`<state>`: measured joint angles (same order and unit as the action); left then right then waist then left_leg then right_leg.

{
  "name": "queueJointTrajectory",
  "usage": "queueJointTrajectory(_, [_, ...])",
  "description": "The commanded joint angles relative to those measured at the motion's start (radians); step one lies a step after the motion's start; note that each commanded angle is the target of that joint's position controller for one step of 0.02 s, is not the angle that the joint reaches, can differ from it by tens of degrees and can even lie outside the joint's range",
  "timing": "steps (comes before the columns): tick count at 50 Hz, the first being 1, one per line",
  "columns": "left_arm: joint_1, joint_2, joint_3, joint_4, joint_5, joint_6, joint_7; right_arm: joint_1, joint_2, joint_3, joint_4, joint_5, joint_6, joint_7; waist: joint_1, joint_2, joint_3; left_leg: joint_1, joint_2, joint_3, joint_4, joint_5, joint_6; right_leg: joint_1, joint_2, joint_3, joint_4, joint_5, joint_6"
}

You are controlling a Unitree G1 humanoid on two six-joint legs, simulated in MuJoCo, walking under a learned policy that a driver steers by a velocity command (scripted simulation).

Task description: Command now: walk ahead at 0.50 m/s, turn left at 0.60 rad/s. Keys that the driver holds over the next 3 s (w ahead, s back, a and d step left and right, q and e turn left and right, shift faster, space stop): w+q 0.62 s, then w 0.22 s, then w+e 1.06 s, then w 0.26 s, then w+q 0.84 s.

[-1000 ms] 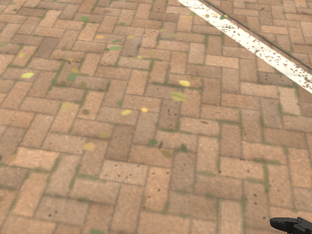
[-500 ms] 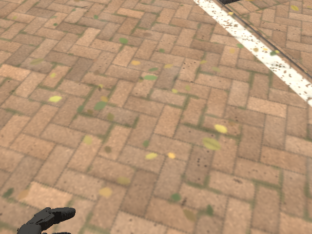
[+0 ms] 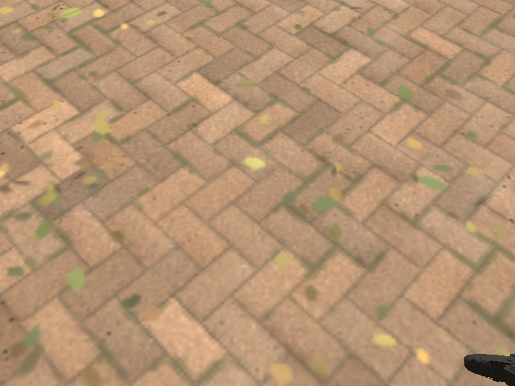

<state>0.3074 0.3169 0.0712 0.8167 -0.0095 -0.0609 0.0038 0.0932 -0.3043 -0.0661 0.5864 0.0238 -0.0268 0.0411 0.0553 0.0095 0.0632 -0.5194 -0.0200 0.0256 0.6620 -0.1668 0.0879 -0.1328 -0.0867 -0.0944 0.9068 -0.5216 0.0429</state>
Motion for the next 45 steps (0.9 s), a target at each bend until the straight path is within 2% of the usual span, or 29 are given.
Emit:
queueJointTrajectory(1, [-0.110,0.138,0.010,-0.165,-0.033,-0.074,-0.016,0.310,-0.191,-0.061,-0.001,-0.006,-0.027,-0.008,-0.172,0.119,-0.274,0.800,0.316,-0.677,-0.364,-0.178,0.251,-0.726,0.040,0.174,0.446,0.045,-0.048])
queueJointTrajectory(2, [-0.116,0.123,0.005,-0.157,-0.016,-0.080,-0.009,0.252,-0.168,-0.052,-0.005,-0.004,-0.032,-0.009,-0.128,0.035,-0.202,0.656,0.272,-0.567,-0.361,-0.071,0.221,-0.676,-0.001,0.173,0.364,0.128,-0.053])
queueJointTrajectory(3, [-0.112,0.126,0.011,-0.150,0.009,-0.079,-0.002,0.189,-0.144,-0.044,-0.015,-0.010,-0.031,-0.011,-0.087,0.022,-0.155,0.529,0.237,-0.484,-0.369,0.041,0.201,-0.607,-0.026,0.173,0.285,0.176,-0.044])
queueJointTrajectory(4, [-0.094,0.130,0.015,-0.146,0.015,-0.068,-0.004,0.151,-0.125,-0.035,-0.029,-0.021,-0.031,-0.015,-0.053,0.041,-0.140,0.446,0.212,-0.441,-0.392,0.113,0.196,-0.542,-0.041,0.180,0.254,0.208,-0.039])
queueJointTrajectory(5, [-0.085,0.123,0.016,-0.143,0.019,-0.058,-0.005,0.134,-0.123,-0.034,-0.031,-0.024,-0.033,-0.018,-0.039,0.052,-0.134,0.398,0.203,-0.425,-0.412,0.158,0.204,-0.511,-0.040,0.174,0.223,0.222,-0.027])
queueJointTrajectory(8, [-0.121,0.085,0.006,-0.151,0.029,-0.036,-0.002,0.157,-0.138,-0.038,-0.004,-0.017,-0.040,-0.036,-0.037,0.037,-0.099,0.306,0.169,-0.343,-0.436,0.255,0.209,-0.501,-0.018,0.150,0.098,0.310,0.015])
queueJointTrajectory(10, [-0.201,0.062,-0.003,-0.171,0.029,-0.035,-0.003,0.188,-0.147,-0.041,0.017,-0.012,-0.037,-0.047,-0.064,0.043,-0.075,0.292,0.140,-0.310,-0.433,0.236,0.184,-0.506,0.002,0.150,-0.046,0.440,0.029])
queueJointTrajectory(13, [-0.314,0.040,-0.014,-0.196,0.019,-0.043,-0.016,0.231,-0.153,-0.043,0.044,-0.004,-0.029,-0.056,-0.108,0.064,-0.056,0.269,0.108,-0.295,-0.418,0.138,0.143,-0.434,0.050,0.147,-0.258,0.591,0.029])
queueJointTrajectory(16, [-0.377,0.058,-0.010,-0.219,0.006,-0.054,-0.029,0.277,-0.157,-0.045,0.073,0.004,-0.023,-0.059,-0.130,0.073,-0.045,0.305,0.133,-0.359,-0.376,0.082,0.131,-0.390,0.076,0.163,-0.355,0.609,0.014])
queueJointTrajectory(19, [-0.353,0.090,0.006,-0.220,0.003,-0.064,-0.035,0.280,-0.149,-0.045,0.085,0.004,-0.013,-0.064,-0.108,0.104,-0.050,0.383,0.161,-0.444,-0.292,0.083,0.110,-0.341,0.085,0.183,-0.410,0.501,-0.019])
queueJointTrajectory(20, [-0.314,0.098,0.012,-0.213,0.002,-0.067,-0.033,0.271,-0.147,-0.046,0.084,0.003,-0.009,-0.064,-0.087,0.122,-0.058,0.390,0.158,-0.460,-0.259,0.110,0.099,-0.290,0.089,0.173,-0.424,0.459,-0.035])
queueJointTrajectory(21, [-0.233,0.111,0.024,-0.192,0.006,-0.071,-0.028,0.257,-0.128,-0.040,0.080,0.001,-0.007,-0.063,-0.043,0.121,-0.091,0.379,0.125,-0.449,-0.192,0.156,0.078,-0.174,0.093,0.152,-0.467,0.464,-0.059])
queueJointTrajectory(22, [-0.115,0.146,0.038,-0.178,0.021,-0.076,-0.020,0.250,-0.080,-0.022,0.067,-0.006,-0.009,-0.058,0.014,0.084,-0.199,0.315,0.072,-0.398,-0.006,0.150,0.044,0.043,0.006,0.216,-0.448,0.463,-0.110])
queueJointTrajectory(23, [0.025,0.227,0.058,-0.164,0.040,-0.073,-0.012,0.332,-0.022,-0.004,0.045,-0.002,-0.014,-0.059,0.023,-0.112,-0.362,0.036,-0.050,-0.265,0.331,-0.099,-0.030,0.414,-0.217,0.523,-0.458,0.374,-0.229])
queueJointTrajectory(24, [0.073,0.216,0.060,-0.135,0.019,-0.059,-0.023,0.396,-0.046,0.001,0.033,0.014,-0.022,-0.060,0.001,-0.351,-0.417,-0.199,-0.063,-0.215,0.557,-0.438,-0.060,0.521,-0.352,0.892,-0.568,0.113,-0.317])
queueJointTrajectory(25, [0.024,0.129,0.037,-0.153,0.005,-0.053,-0.021,0.338,-0.136,-0.022,0.051,0.020,-0.019,-0.060,0.019,-0.209,-0.274,-0.277,0.002,-0.233,0.647,-0.367,-0.071,0.407,-0.324,0.822,-0.608,-0.027,-0.282])
queueJointTrajectory(26, [-0.019,0.093,0.026,-0.159,0.009,-0.043,-0.015,0.245,-0.158,-0.029,0.038,0.010,-0.013,-0.059,0.025,-0.124,-0.168,-0.276,0.038,-0.190,0.656,-0.286,-0.076,0.278,-0.282,0.662,-0.617,0.028,-0.241])
queueJointTrajectory(27, [-0.063,0.076,0.018,-0.155,0.016,-0.038,-0.013,0.199,-0.144,-0.030,0.026,0.000,-0.010,-0.057,0.004,-0.083,-0.094,-0.246,0.066,-0.171,0.615,-0.227,-0.079,0.153,-0.236,0.545,-0.644,0.146,-0.225])
queueJointTrajectory(28, [-0.088,0.055,0.011,-0.148,0.021,-0.038,-0.011,0.185,-0.128,-0.033,0.023,-0.004,-0.007,-0.053,-0.018,-0.095,-0.059,-0.214,0.096,-0.170,0.569,-0.187,-0.077,0.078,-0.200,0.457,-0.668,0.232,-0.214])
queueJointTrajectory(30, [-0.102,0.048,0.010,-0.134,0.019,-0.047,-0.011,0.203,-0.083,-0.027,0.026,0.006,0.004,-0.046,-0.040,-0.130,-0.044,-0.155,0.119,-0.143,0.528,-0.150,-0.078,0.003,-0.164,0.336,-0.715,0.333,-0.210])
queueJointTrajectory(33, [-0.072,0.081,0.022,-0.097,0.016,-0.059,-0.014,0.158,-0.044,-0.016,0.007,-0.004,0.008,-0.046,-0.039,-0.090,-0.035,-0.188,0.124,-0.144,0.429,-0.079,-0.089,0.005,-0.174,0.246,-0.752,0.469,-0.245])
queueJointTrajectory(35, [-0.057,0.096,0.025,-0.076,0.015,-0.057,-0.017,0.127,-0.029,-0.008,0.005,-0.007,0.000,-0.041,-0.034,-0.073,-0.039,-0.193,0.119,-0.145,0.317,0.005,-0.090,0.034,-0.168,0.190,-0.759,0.544,-0.250])
queueJointTrajectory(39, [-0.026,0.125,0.027,-0.042,-0.005,-0.042,-0.015,-0.010,-0.008,0.009,-0.018,-0.010,-0.024,-0.014,0.007,-0.066,-0.008,-0.116,0.103,-0.061,0.059,0.166,-0.082,0.041,-0.138,0.082,-0.767,0.577,-0.225])
queueJointTrajectory(41, [0.022,0.144,0.030,-0.015,-0.015,-0.032,-0.015,-0.072,-0.007,0.013,-0.038,-0.005,-0.029,-0.004,0.026,-0.069,0.009,-0.099,0.095,-0.038,-0.013,0.162,-0.073,0.080,-0.159,0.081,-0.763,0.574,-0.223])
queueJointTrajectory(43, [0.054,0.157,0.032,0.010,-0.025,-0.019,-0.015,-0.110,-0.023,0.010,-0.057,-0.004,-0.032,0.002,0.023,-0.081,0.020,-0.085,0.083,-0.028,-0.068,0.095,-0.052,0.137,-0.189,0.099,-0.736,0.630,-0.215])
queueJointTrajectory(44, [0.059,0.164,0.032,0.020,-0.030,-0.011,-0.015,-0.110,-0.034,0.005,-0.062,-0.006,-0.035,0.003,0.009,-0.091,0.017,-0.057,0.070,-0.019,-0.095,0.051,-0.039,0.159,-0.199,0.109,-0.707,0.693,-0.210])
queueJointTrajectory(45, [0.053,0.176,0.033,0.026,-0.032,-0.005,-0.013,-0.071,-0.056,-0.005,-0.055,-0.009,-0.039,0.003,-0.025,-0.105,-0.008,0.022,0.046,-0.006,-0.129,0.023,-0.024,0.168,-0.196,0.109,-0.649,0.817,-0.199])
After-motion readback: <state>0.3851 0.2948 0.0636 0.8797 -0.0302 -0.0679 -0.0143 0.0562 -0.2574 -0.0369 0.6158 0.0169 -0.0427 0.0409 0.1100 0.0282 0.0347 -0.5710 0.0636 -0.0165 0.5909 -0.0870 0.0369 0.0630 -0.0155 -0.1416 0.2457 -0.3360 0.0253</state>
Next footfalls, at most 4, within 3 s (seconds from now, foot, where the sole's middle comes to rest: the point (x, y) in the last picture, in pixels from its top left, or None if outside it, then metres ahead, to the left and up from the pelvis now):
0.44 right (312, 381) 0.44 -0.09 -0.75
0.94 left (172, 317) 0.58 0.28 -0.75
1.48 right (237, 208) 0.94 0.14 -0.75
1.96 left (182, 139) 1.22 0.34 -0.75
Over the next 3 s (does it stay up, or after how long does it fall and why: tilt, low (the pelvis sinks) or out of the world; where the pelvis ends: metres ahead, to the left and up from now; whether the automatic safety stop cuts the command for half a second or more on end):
stays up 1.57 0.23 0.00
